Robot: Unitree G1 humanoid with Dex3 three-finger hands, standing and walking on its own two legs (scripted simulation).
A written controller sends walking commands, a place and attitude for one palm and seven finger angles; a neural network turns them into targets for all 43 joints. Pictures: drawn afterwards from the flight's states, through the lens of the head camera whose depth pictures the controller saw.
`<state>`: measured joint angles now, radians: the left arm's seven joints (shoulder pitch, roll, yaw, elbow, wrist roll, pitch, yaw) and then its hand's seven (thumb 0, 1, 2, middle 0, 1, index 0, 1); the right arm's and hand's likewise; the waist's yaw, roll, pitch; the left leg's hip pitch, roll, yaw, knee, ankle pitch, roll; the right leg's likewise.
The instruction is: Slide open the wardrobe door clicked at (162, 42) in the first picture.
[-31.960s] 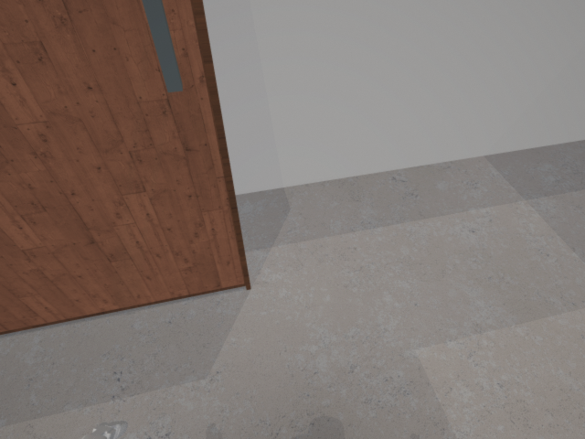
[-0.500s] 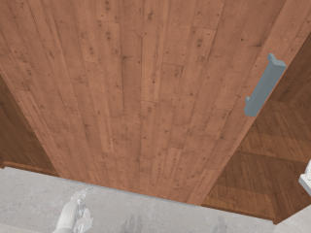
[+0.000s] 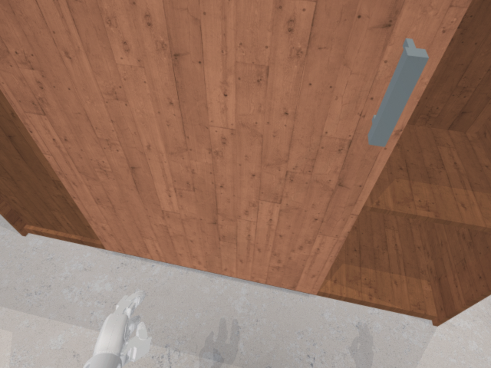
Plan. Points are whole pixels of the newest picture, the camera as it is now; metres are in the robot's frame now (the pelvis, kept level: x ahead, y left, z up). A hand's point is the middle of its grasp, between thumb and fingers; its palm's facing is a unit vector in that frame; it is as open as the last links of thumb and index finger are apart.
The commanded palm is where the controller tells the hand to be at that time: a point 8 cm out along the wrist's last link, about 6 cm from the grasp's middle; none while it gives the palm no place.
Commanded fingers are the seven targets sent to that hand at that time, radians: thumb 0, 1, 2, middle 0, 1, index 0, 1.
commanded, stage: step back with the hand held close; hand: right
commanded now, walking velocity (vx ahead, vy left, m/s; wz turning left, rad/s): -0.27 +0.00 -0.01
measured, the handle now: (392, 94) +0.50 -0.22 +0.21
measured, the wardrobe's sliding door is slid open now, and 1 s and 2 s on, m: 0.47 0.47 0.47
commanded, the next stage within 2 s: stop stepping back and stand still in 0.44 s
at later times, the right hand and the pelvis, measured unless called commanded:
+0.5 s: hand out of the picture +0.07 -0.31 +0.19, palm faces +0.48 +0.78 -0.40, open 7.5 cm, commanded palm +0.02 -0.35 +0.18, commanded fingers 0.00 -0.90 -0.90 0.20 0.30 0.20 0.30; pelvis -0.11 -0.05 -0.01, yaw -2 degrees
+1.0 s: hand out of the picture -0.02 -0.35 +0.20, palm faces +0.43 +0.78 -0.46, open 7.4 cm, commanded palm -0.07 -0.39 +0.18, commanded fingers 0.00 -0.90 -0.90 0.20 0.30 0.20 0.30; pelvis -0.22 -0.09 +0.01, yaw +1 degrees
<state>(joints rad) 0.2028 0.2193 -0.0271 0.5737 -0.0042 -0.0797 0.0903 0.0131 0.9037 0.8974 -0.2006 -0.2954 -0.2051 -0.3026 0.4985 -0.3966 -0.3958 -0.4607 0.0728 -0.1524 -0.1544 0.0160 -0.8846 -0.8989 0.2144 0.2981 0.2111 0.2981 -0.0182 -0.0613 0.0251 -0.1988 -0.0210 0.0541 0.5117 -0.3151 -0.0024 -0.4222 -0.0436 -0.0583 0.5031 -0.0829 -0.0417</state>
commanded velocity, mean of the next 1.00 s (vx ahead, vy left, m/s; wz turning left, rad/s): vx -0.07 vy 0.05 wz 0.03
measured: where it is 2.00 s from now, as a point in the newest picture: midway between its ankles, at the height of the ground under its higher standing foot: outside the picture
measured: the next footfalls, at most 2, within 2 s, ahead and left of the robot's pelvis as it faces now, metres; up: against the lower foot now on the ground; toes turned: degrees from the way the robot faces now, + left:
left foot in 0.44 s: -0.09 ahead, +0.06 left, +0.00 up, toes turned -3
right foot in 0.64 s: -0.05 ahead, -0.18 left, +0.00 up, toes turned -3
